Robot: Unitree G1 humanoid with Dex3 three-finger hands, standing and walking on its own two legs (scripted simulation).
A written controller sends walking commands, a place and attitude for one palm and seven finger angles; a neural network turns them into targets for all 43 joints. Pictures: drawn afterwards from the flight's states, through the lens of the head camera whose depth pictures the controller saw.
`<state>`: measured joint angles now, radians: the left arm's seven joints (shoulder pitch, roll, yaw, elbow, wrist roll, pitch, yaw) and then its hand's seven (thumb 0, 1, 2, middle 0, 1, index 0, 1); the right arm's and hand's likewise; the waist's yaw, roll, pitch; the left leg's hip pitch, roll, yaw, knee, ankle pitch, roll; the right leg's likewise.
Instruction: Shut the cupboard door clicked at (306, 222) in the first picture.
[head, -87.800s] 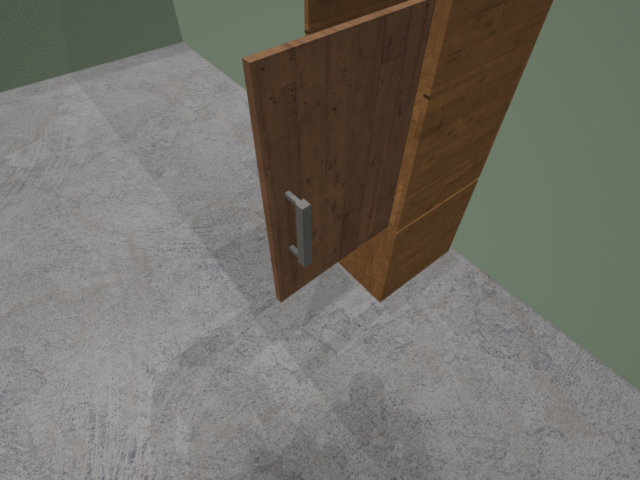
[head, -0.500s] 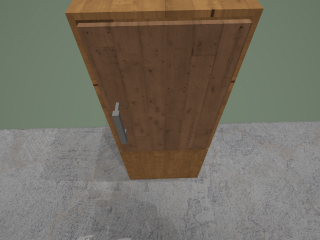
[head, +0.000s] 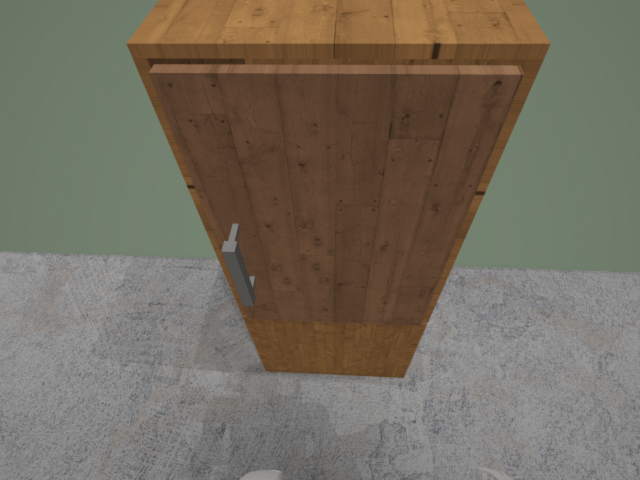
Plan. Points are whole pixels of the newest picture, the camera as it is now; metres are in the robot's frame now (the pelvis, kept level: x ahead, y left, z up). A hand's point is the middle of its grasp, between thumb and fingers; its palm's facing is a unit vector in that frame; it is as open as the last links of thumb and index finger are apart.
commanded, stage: come to a stop and stand still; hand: left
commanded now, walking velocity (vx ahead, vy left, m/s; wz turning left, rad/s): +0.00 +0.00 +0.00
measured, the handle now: (242, 267) +0.44 +0.18 -0.08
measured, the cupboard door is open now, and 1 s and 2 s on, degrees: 0 0 0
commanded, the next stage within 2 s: look again from close up in 0.70 s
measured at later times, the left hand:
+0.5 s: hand out of the picture +0.01 +0.22 -0.16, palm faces -0.02 -0.97 -0.24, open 7.4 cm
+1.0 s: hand out of the picture -0.01 +0.20 -0.16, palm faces -0.04 -0.97 -0.23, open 7.4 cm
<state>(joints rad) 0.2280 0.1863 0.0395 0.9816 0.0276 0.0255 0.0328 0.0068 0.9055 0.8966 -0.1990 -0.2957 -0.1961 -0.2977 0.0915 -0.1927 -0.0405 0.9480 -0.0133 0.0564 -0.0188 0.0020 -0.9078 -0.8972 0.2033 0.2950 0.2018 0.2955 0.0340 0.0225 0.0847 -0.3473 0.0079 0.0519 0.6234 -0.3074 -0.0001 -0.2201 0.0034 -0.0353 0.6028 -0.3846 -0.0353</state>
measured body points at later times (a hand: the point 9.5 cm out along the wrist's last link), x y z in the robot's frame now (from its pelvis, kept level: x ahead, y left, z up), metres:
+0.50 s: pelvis -0.03 +0.04 +0.00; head -0.03 +0.03 +0.45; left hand +0.01 +0.28 -0.14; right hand -0.01 -0.19 -0.15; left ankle -0.04 +0.14 -0.73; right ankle -0.04 -0.09 -0.73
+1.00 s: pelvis -0.03 +0.02 +0.01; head -0.01 +0.00 +0.46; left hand -0.01 +0.25 -0.14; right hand -0.02 -0.21 -0.16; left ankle -0.04 +0.14 -0.73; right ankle -0.04 -0.09 -0.73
